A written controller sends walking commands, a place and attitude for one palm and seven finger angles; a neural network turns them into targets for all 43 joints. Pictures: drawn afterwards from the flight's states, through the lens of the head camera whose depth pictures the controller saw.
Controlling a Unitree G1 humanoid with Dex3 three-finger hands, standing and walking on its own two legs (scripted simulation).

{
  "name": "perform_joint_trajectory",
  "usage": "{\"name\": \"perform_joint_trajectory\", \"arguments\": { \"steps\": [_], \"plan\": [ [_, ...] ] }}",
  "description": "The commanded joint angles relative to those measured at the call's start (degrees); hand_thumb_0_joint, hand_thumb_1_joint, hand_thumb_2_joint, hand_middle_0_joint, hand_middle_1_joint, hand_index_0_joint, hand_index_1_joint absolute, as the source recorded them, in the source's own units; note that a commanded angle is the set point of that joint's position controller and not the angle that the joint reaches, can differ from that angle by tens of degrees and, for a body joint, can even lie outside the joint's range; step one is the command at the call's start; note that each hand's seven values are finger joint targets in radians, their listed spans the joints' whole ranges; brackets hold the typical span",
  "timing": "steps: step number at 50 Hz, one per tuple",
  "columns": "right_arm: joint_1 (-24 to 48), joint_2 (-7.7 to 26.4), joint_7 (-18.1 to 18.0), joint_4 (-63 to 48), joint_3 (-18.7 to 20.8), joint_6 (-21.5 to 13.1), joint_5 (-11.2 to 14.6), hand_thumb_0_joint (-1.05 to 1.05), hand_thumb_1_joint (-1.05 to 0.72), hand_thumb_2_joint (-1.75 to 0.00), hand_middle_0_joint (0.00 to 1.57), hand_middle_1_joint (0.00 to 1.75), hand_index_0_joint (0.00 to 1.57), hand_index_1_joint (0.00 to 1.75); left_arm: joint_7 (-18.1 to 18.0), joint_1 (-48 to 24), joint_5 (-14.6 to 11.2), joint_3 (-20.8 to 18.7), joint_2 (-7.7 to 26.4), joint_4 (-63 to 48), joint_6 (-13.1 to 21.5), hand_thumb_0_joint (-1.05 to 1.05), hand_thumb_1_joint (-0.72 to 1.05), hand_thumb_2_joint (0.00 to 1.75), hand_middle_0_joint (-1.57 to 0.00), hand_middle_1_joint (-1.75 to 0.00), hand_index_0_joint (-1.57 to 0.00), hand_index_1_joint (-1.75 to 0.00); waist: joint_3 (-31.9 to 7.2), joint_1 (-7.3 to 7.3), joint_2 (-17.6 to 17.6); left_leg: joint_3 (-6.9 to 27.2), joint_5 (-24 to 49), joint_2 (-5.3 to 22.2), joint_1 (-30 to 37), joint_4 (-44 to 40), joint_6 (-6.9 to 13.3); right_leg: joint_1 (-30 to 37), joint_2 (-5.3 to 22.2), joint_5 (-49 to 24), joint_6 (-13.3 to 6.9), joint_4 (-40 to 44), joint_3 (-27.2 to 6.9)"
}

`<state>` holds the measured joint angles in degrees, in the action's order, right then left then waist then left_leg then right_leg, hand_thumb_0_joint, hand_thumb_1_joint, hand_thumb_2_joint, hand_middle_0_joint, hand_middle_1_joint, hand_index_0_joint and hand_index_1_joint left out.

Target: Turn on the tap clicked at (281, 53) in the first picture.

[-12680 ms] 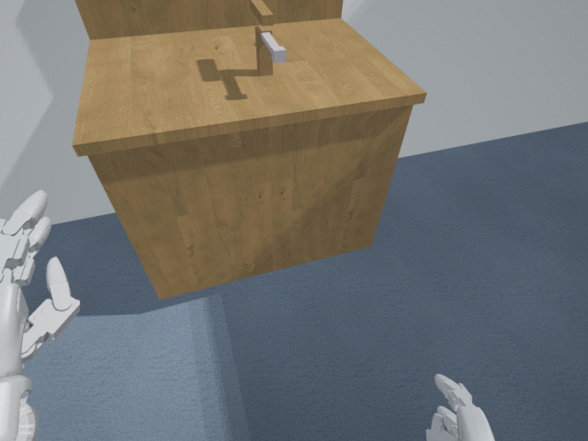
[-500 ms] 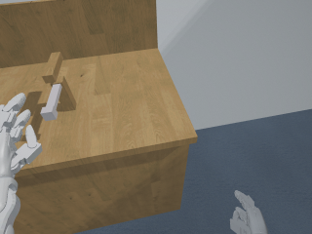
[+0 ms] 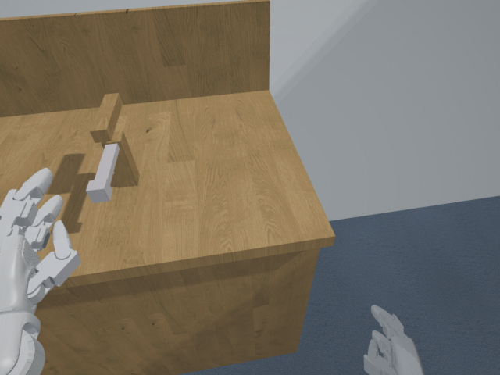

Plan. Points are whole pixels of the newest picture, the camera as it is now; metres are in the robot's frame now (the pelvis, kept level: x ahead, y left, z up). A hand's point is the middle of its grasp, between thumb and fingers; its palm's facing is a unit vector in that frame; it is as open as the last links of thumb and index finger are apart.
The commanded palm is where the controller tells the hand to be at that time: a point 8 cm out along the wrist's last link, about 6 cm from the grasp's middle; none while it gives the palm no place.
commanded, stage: turn the palm inward beside the body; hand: left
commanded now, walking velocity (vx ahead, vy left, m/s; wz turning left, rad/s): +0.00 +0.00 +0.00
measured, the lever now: (99, 190) +0.34 +0.30 +0.14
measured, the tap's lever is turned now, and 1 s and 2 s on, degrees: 0 0 0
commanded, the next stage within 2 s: reach beside the lever's end, fingers flat in 1.02 s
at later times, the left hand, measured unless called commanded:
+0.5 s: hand (75, 274) +0.17 +0.23 +0.18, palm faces +0.46 -0.87 -0.16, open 7.5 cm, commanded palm +0.11 +0.27 +0.19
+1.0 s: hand (87, 269) +0.18 +0.22 +0.18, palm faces +0.48 -0.87 -0.14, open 7.5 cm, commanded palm +0.12 +0.26 +0.19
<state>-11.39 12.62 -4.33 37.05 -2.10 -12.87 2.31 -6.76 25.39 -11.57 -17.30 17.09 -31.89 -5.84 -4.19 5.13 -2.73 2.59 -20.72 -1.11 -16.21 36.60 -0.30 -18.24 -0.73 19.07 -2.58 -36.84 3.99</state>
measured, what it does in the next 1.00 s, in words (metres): stands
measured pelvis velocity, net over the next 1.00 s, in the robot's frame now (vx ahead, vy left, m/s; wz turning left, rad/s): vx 0.00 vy -0.02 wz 0.02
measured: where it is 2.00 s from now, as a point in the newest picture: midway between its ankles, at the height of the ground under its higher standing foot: outside the picture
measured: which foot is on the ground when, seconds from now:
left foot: down 0.00-1.00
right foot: down 0.00-1.00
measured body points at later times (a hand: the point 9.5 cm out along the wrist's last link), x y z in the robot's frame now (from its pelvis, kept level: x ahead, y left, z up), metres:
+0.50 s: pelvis -0.01 -0.01 +0.00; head -0.04 -0.03 +0.45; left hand +0.14 +0.27 +0.19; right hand +0.20 -0.21 -0.07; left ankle -0.01 +0.12 -0.72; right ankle +0.01 -0.09 -0.72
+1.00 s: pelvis +0.00 -0.02 +0.00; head -0.04 -0.05 +0.45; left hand +0.15 +0.26 +0.19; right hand +0.21 -0.22 -0.07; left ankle -0.01 +0.12 -0.72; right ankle +0.01 -0.09 -0.72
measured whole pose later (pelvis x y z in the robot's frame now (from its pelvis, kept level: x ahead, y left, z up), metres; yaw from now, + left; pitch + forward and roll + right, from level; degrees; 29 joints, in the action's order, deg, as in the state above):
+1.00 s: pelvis +0.00 -0.02 +0.00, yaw +1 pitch -2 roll +0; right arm -9.4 13.7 -5.2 38.3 -2.6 -12.5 3.1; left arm -10.0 26.0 -15.4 -15.6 14.3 -36.7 -17.6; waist -3.6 5.5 -3.9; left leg 4.2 -19.6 0.0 -13.4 34.8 -1.5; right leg -14.8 -1.8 18.1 -3.9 -34.4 5.6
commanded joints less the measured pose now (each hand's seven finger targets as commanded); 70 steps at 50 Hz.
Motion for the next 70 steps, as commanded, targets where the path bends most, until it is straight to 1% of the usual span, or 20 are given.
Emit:
{"name": "perform_joint_trajectory", "arguments": {
  "steps": [1, 5, 7, 10, 16, 20, 23, 31, 33, 35, 38, 46, 50, 51, 55, 57, 58, 63, 66, 70],
  "plan": [
    [9.3, 6.7, -1.0, -9.4, 2.1, -2.8, 0.6, 0.0, -0.9, -0.9, 0.2, 0.3, 0.2, 0.3, -1.3, -6.5, 0.3, -5.6, 9.0, -13.1, 0.9, 0.0, 0.9, 0.9, -0.2, -0.3, -0.2, -0.3, -2.6, 0.4, -1.0, -0.2, 13.5, 0.9, 0.3, -6.1, 1.1, 2.3, 1.8, -8.1, 1.6, 6.9, -0.4],
    [9.2, 6.7, -1.2, -9.7, 1.9, -2.6, 0.3, 0.0, -0.9, -0.9, 0.2, 0.3, 0.2, 0.3, -1.7, -7.1, 0.0, -4.2, 8.2, -13.9, -0.7, 0.0, 0.9, 0.9, -0.2, -0.3, -0.2, -0.3, -3.2, 0.03, 1.7, 0.1, 12.1, 0.9, 0.3, -6.5, 1.4, 2.8, 1.8, -6.6, 1.8, 7.5, -0.4],
    [10.1, 6.2, -1.2, -9.7, 1.5, -2.5, 0.4, 0.0, -0.9, -0.9, 0.2, 0.3, 0.2, 0.3, -2.1, -7.6, 0.3, -3.2, 7.2, -14.6, -1.2, 0.0, 0.9, 0.9, -0.2, -0.3, -0.2, -0.3, -2.1, 0.0, -0.7, 0.2, 10.5, 0.8, 0.5, -7.1, 1.1, 2.1, 1.8, -4.9, 1.6, 7.8, -0.4],
    [10.4, 6.4, -1.4, -9.6, 1.6, -2.5, 0.4, 0.0, -0.9, -0.9, 0.2, 0.3, 0.2, 0.3, -2.2, -6.8, -0.5, -3.7, 7.6, -14.6, -2.1, 0.0, 0.9, 0.9, -0.2, -0.3, -0.2, -0.3, -2.6, 0.12, 1.2, 0.2, 10.1, 0.8, 0.3, -6.9, 1.4, 2.9, 1.9, -4.6, 1.8, 8.4, -0.6],
    [12.1, 6.2, -1.5, -9.2, 1.1, -2.5, 0.8, 0.0, -0.9, -0.9, 0.2, 0.3, 0.2, 0.3, -3.1, -6.8, -0.6, -3.5, 7.3, -16.2, -3.8, 0.0, 0.9, 0.9, -0.2, -0.3, -0.2, -0.3, -0.7, 0.39, -1.1, 0.3, 7.0, 0.6, 0.0, -7.4, 1.4, 2.5, 1.9, -1.6, 1.7, 9.4, -0.9],
    [11.7, 6.5, -1.5, -9.6, 1.4, -2.7, 0.6, 0.0, -0.9, -0.9, 0.2, 0.3, 0.2, 0.3, -3.3, -5.4, -1.6, -3.1, 6.6, -16.8, -5.0, 0.0, 0.9, 0.9, -0.2, -0.3, -0.2, -0.3, -2.1, 0.34, 1.9, 0.3, 8.2, 0.6, 0.0, -7.0, 1.7, 3.5, 2.0, -2.7, 2.0, 9.5, -1.0],
    [12.0, 6.4, -1.5, -9.5, 1.3, -2.8, 0.9, 0.0, -0.9, -0.9, 0.2, 0.3, 0.2, 0.3, -3.5, -6.1, -1.9, -2.9, 6.3, -17.2, -5.8, 0.0, 0.9, 0.9, -0.2, -0.3, -0.2, -0.3, -1.3, 0.3, -0.1, 0.1, 7.1, 0.5, 0.0, -6.9, 1.7, 3.2, 2.2, -1.6, 2.0, 10.1, -1.4],
    [12.6, 6.6, -1.5, -8.5, 1.2, -3.1, 1.1, 0.0, -0.9, -0.9, 0.2, 0.3, 0.2, 0.3, -3.9, -6.3, -2.8, -4.0, 6.5, -17.1, -7.8, 0.0, 0.9, 0.9, -0.2, -0.3, -0.2, -0.3, -1.6, 0.59, 0.2, 0.1, 9.8, 0.5, 0.5, -6.1, 1.8, 4.4, 2.4, -4.3, 2.0, 10.5, -1.8],
    [12.1, 6.6, -1.6, -8.9, 1.4, -3.1, 1.0, 0.0, -0.9, -0.9, 0.2, 0.3, 0.2, 0.3, -3.5, -6.1, -3.2, -2.9, 5.4, -16.3, -8.0, 0.0, 0.9, 0.9, -0.2, -0.3, -0.2, -0.3, -1.7, 0.27, 2.7, 0.1, 10.2, 0.5, 0.4, -5.9, 2.1, 4.5, 2.5, -5.1, 2.3, 10.6, -2.0],
    [12.3, 6.6, -1.6, -8.9, 1.5, -3.0, 1.0, 0.0, -0.9, -0.9, 0.2, 0.3, 0.2, 0.3, -3.4, -6.8, -3.0, -2.9, 5.9, -17.1, -8.4, 0.0, 0.9, 0.9, -0.2, -0.3, -0.2, -0.3, -1.7, 0.29, 0.9, -0.1, 10.4, 0.5, 0.6, -5.8, 2.0, 4.8, 2.8, -5.3, 2.3, 10.8, -2.5],
    [12.1, 6.5, -1.6, -8.9, 1.4, -3.0, 1.0, 0.0, -0.9, -0.9, 0.2, 0.3, 0.2, 0.3, -3.8, -6.2, -2.9, -3.3, 5.9, -16.2, -8.6, 0.0, 0.9, 0.9, -0.2, -0.3, -0.2, -0.3, -1.2, 0.37, 2.7, 0.0, 10.0, 0.5, 0.2, -5.8, 2.1, 4.7, 2.7, -4.5, 2.5, 11.1, -2.6],
    [12.1, 6.5, -1.3, -8.5, 1.6, -3.0, 1.0, 0.0, -0.9, -0.9, 0.2, 0.3, 0.2, 0.3, -3.7, -5.4, -2.8, -4.4, 6.5, -17.2, -7.7, 0.0, 0.9, 0.9, -0.2, -0.3, -0.2, -0.3, -2.2, 0.56, 0.8, -0.4, 12.7, 0.5, 1.6, -5.4, 1.9, 5.6, 2.7, -9.1, 2.4, 10.5, -2.4],
    [11.4, 6.6, -1.4, -8.9, 1.8, -3.0, 0.9, 0.0, -0.9, -0.9, 0.2, 0.3, 0.2, 0.3, -3.3, -5.5, -3.4, -3.9, 5.8, -16.4, -7.6, 0.0, 0.9, 0.9, -0.2, -0.3, -0.2, -0.3, -2.7, 0.36, 3.5, -0.3, 12.9, 0.5, 0.9, -5.2, 2.1, 6.2, 3.1, -10.8, 2.9, 10.3, -2.9],
    [12.1, 6.5, -1.4, -8.4, 1.6, -2.9, 1.1, 0.0, -0.9, -0.9, 0.2, 0.3, 0.2, 0.3, -3.4, -4.9, -3.0, -4.2, 6.1, -15.9, -7.8, 0.0, 0.9, 0.9, -0.2, -0.3, -0.2, -0.3, -1.4, 0.57, 1.4, -0.5, 12.4, 0.5, 1.1, -5.2, 2.0, 5.7, 2.9, -9.3, 2.6, 11.0, -3.0],
    [11.4, 6.5, -1.5, -9.0, 1.7, -2.9, 0.9, 0.0, -0.9, -0.9, 0.2, 0.3, 0.2, 0.3, -3.4, -5.7, -3.2, -3.8, 5.9, -16.8, -7.7, 0.0, 0.9, 0.9, -0.2, -0.3, -0.2, -0.3, -2.7, 0.48, 2.6, -0.3, 13.0, 0.5, 0.9, -5.3, 2.1, 6.4, 3.1, -10.4, 2.8, 10.4, -2.9],
    [11.5, 6.2, -1.2, -9.0, 1.7, -3.0, 1.0, 0.0, -0.9, -0.9, 0.2, 0.3, 0.2, 0.3, -3.5, -5.7, -2.6, -3.0, 5.3, -18.4, -7.0, 0.0, 0.9, 0.9, -0.2, -0.3, -0.2, -0.3, -2.6, 0.44, -0.6, -0.3, 13.7, 0.4, 1.9, -5.8, 1.8, 6.0, 3.0, -10.5, 2.2, 9.9, -2.2],
    [11.0, 6.4, -1.3, -9.1, 1.7, -3.1, 0.9, 0.0, -0.9, -0.9, 0.2, 0.3, 0.2, 0.3, -3.5, -4.9, -2.9, -3.2, 5.2, -17.2, -6.9, 0.0, 0.9, 0.9, -0.2, -0.3, -0.2, -0.3, -2.6, 0.47, 1.9, -0.2, 13.4, 0.4, 1.5, -5.8, 1.9, 5.9, 2.7, -10.5, 2.4, 9.8, -2.0],
    [11.0, 6.5, -1.7, -8.4, 1.9, -3.0, 1.0, 0.0, -0.9, -0.9, 0.2, 0.3, 0.2, 0.3, -3.3, -7.4, -3.3, -4.3, 5.7, -13.8, -6.6, 0.0, 0.9, 0.9, -0.2, -0.3, -0.2, -0.3, -1.7, 0.06, 3.0, -0.2, 12.2, 0.4, 0.9, -5.8, 2.0, 5.3, 2.7, -8.8, 2.6, 10.6, -2.5],
    [11.9, 6.4, -1.8, -7.9, 1.7, -3.1, 1.1, 0.0, -0.9, -0.9, 0.2, 0.3, 0.2, 0.3, -3.4, -9.8, -2.7, -4.4, 6.2, -13.5, -6.3, 0.0, 0.9, 0.9, -0.2, -0.3, -0.2, -0.3, -1.2, 0.14, -0.7, 0.1, 11.2, 0.3, 1.7, -6.4, 1.7, 4.6, 2.6, -6.6, 2.1, 10.9, -2.3],
    [10.9, 6.8, -1.9, -8.3, 2.0, -3.3, 0.7, 0.0, -0.9, -0.9, 0.2, 0.3, 0.2, 0.3, -3.1, -9.7, -2.7, -3.8, 6.1, -12.5, -5.7, 0.0, 0.9, 0.9, -0.2, -0.3, -0.2, -0.3, -2.9, 0.16, 2.2, 0.2, 12.5, 0.2, 1.6, -6.6, 1.8, 5.7, 2.5, -8.6, 2.1, 10.2, -2.0]
  ]
}}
